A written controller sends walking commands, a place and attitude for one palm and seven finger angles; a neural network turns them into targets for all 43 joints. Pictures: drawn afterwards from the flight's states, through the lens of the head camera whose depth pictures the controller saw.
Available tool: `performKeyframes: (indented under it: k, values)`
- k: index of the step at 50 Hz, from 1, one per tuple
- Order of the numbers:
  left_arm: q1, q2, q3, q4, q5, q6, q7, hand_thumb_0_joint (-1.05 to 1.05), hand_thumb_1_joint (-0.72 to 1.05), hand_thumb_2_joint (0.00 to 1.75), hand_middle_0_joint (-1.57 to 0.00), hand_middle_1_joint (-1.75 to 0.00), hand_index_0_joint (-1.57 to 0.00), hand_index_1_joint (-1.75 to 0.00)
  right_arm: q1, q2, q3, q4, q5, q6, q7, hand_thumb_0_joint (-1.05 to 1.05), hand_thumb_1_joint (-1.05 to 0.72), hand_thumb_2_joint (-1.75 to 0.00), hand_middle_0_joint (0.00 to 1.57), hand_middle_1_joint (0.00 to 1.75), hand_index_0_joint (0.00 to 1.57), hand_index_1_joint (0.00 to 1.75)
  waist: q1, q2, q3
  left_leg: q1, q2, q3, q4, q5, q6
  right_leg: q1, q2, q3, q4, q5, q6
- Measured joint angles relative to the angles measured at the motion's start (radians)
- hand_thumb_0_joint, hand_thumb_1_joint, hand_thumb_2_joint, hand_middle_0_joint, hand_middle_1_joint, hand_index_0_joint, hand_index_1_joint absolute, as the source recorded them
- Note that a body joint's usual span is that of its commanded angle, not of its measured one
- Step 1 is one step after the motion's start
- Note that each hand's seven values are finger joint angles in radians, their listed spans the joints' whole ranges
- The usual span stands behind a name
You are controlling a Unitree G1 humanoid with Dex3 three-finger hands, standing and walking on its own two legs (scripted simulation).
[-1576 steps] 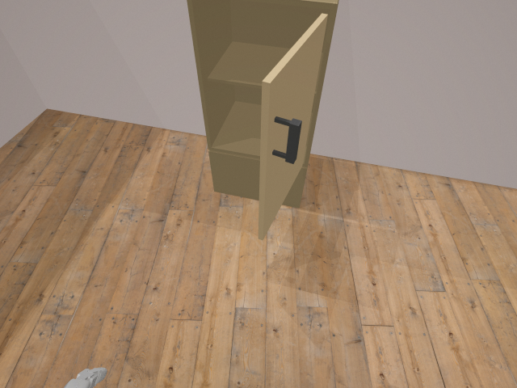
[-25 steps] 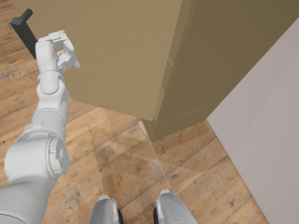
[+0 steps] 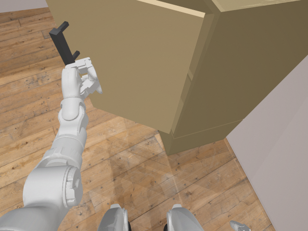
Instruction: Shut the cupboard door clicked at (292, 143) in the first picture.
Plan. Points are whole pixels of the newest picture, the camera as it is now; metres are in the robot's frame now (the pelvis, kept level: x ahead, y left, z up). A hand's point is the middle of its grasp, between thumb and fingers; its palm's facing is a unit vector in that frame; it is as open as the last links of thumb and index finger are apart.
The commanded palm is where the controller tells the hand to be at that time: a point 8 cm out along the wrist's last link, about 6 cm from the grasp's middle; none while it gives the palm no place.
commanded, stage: draw the hand back to the body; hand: left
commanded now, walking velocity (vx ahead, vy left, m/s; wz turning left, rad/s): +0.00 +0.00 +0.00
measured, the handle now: (67, 44) +0.64 +0.22 +0.05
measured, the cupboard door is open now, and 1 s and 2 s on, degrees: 52 52 52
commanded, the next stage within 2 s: step back with the hand held close in 1.50 s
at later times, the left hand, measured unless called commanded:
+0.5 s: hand (46, 117) +0.34 +0.18 +0.15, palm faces +0.06 -0.99 -0.12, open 3.1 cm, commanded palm +0.30 +0.23 +0.16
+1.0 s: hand out of the picture +0.24 +0.27 +0.22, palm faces +0.39 -0.85 -0.35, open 5.2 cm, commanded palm +0.19 +0.30 +0.25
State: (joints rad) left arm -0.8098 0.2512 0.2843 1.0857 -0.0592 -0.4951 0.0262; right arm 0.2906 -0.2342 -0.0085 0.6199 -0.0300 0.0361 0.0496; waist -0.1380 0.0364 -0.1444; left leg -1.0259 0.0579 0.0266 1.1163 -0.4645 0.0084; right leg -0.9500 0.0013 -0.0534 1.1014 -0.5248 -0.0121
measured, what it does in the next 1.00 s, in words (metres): rises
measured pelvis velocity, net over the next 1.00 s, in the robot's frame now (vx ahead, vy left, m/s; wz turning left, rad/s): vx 0.03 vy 0.02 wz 0.01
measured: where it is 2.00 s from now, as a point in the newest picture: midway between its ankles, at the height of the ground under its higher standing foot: outside the picture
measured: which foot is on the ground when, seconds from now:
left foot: down 0.00-1.00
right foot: down 0.00-1.00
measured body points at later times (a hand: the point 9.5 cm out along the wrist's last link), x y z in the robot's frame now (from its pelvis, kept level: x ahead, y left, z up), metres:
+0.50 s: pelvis +0.01 +0.01 +0.06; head +0.02 +0.00 +0.51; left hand +0.33 +0.23 +0.16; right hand +0.16 -0.25 -0.03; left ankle +0.03 +0.12 -0.65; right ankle +0.00 -0.11 -0.65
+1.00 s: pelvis +0.03 +0.02 +0.09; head +0.01 -0.01 +0.54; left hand +0.21 +0.31 +0.24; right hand +0.22 -0.19 +0.00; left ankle +0.03 +0.12 -0.65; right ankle +0.00 -0.11 -0.65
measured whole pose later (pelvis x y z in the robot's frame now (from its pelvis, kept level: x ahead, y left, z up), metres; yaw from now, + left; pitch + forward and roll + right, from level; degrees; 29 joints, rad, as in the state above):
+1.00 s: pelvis +0.03 +0.02 +0.09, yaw +0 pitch -3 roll +0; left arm 0.37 0.33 0.26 -0.26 -0.08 -0.05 0.10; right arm 0.19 -0.21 0.05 0.59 0.03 -0.03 -0.07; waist 0.06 0.06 0.00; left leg -0.15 0.00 0.07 0.44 -0.24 0.03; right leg -0.08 -0.02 -0.03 0.40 -0.27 0.02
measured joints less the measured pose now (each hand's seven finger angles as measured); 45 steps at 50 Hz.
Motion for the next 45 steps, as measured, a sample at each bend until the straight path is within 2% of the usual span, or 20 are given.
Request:
performKeyframes:
  k: [5, 10, 13, 19, 22, 26, 31, 37, 45]
  values:
    - [0.188, -0.014, -0.016, -0.211, -0.035, -0.002, -0.043, 0.02, 0.9, 0.9, -1.29, -1.5, -1.29, -1.5, 0.049, 0.005, -0.002, -0.006, 0.022, 0.016, -0.002, 0.01, -0.91, -0.9, 0.2, 0.3, 0.2, 0.3, 0.035, 0.014, 0.002, 0.085, 0.006, 0.023, -0.054, 0.006, 0.002, 0.073, 0.006, 0.023, -0.051, 0.015, 0.005]
    - [0.35, -0.028, -0.061, -0.354, -0.093, 0.09, -0.078, 0.02, 0.9, 0.9, -1.29, -1.5, -1.3, -1.5, 0.083, 0.002, 0.004, -0.004, 0.057, 0.025, -0.024, 0.01, -0.91, -0.9, 0.2, 0.3, 0.2, 0.3, 0.069, 0.021, 0.011, 0.222, 0.001, 0.027, -0.149, 0.033, 0.005, 0.211, 0.006, 0.024, -0.152, 0.047, 0.008]
    - [0.412, -0.031, -0.076, -0.417, -0.119, 0.121, -0.085, 0.02, 0.9, 0.9, -1.3, -1.5, -1.3, -1.5, 0.078, -0.001, 0.01, -0.004, 0.068, 0.01, -0.041, 0.01, -0.91, -0.9, 0.2, 0.3, 0.2, 0.3, 0.077, 0.013, 0.019, 0.289, -0.003, 0.022, -0.199, 0.053, 0.004, 0.283, 0.005, 0.018, -0.208, 0.067, 0.008]
    - [0.533, -0.019, -0.112, -0.584, -0.133, 0.133, -0.117, 0.02, 0.9, 0.9, -1.29, -1.5, -1.29, -1.49, 0.028, -0.02, 0.003, -0.02, 0.079, -0.031, -0.058, 0.01, -0.91, -0.9, 0.2, 0.3, 0.2, 0.3, 0.089, 0.001, 0.03, 0.381, -0.008, 0.018, -0.257, 0.077, 0.005, 0.381, 0.003, 0.013, -0.276, 0.095, 0.01]
    - [0.614, -0.019, -0.126, -0.67, -0.15, 0.167, -0.142, 0.01, 0.9, 0.9, -1.27, -1.47, -1.27, -1.47, -0.001, -0.031, 0.0, -0.036, 0.088, -0.044, -0.063, 0.01, -0.91, -0.9, 0.2, 0.3, 0.2, 0.3, 0.1, 0.007, 0.03, 0.428, -0.012, 0.024, -0.284, 0.085, 0.009, 0.427, -0.001, 0.018, -0.303, 0.105, 0.014]
    - [0.746, 0.004, -0.17, -0.822, -0.078, 0.257, -0.062, 0.01, 0.9, 0.9, -1.21, -1.41, -1.21, -1.4, -0.051, -0.017, 0.0, -0.059, 0.089, -0.016, -0.098, 0.02, -0.91, -0.9, 0.2, 0.3, 0.19, 0.3, 0.119, 0.005, 0.047, 0.531, -0.024, 0.041, -0.365, 0.112, 0.013, 0.519, -0.011, 0.033, -0.368, 0.128, 0.022]
    - [0.849, 0.026, -0.182, -0.946, -0.036, 0.348, 0.013, 0.01, 0.9, 0.89, -1.11, -1.29, -1.11, -1.28, -0.099, 0.004, 0.021, -0.073, 0.09, -0.005, -0.132, 0.02, -0.91, -0.9, 0.2, 0.3, 0.19, 0.3, 0.146, 0.002, 0.082, 0.649, -0.035, 0.041, -0.467, 0.154, 0.017, 0.639, -0.017, 0.031, -0.472, 0.17, 0.024]
    - [0.928, 0.043, -0.152, -1.078, -0.02, 0.415, 0.061, 0.02, 0.9, 0.89, -0.95, -1.12, -0.95, -1.12, -0.126, 0.017, 0.049, -0.069, 0.081, -0.033, -0.139, 0.01, -0.91, -0.9, 0.2, 0.3, 0.2, 0.3, 0.172, 0.006, 0.12, 0.758, -0.044, 0.033, -0.567, 0.194, 0.018, 0.758, -0.021, 0.021, -0.588, 0.216, 0.026]
    - [1.092, 0.06, -0.092, -1.271, -0.017, 0.436, 0.068, 0.01, 0.9, 0.89, -0.74, -0.89, -0.74, -0.88, -0.115, 0.027, 0.062, -0.046, 0.062, -0.06, -0.121, 0.02, -0.9, -0.9, 0.2, 0.3, 0.2, 0.3, 0.187, 0.024, 0.133, 0.851, -0.054, 0.04, -0.657, 0.22, 0.02, 0.85, -0.027, 0.026, -0.679, 0.246, 0.032]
